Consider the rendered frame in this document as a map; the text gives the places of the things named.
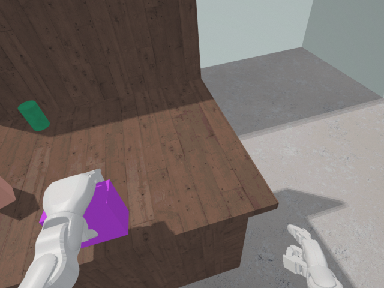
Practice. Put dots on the right robot hand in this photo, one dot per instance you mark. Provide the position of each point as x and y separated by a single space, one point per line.
299 260

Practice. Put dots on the table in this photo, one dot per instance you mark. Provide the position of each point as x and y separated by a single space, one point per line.
120 83

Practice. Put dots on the left robot hand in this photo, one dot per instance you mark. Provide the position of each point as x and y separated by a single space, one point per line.
73 194

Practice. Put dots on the left robot forearm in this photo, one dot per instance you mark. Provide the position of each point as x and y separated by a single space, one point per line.
55 263

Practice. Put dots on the right robot forearm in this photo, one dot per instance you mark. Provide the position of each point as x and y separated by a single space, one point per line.
321 277

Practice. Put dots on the sponge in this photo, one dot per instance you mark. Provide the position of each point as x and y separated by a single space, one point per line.
106 214

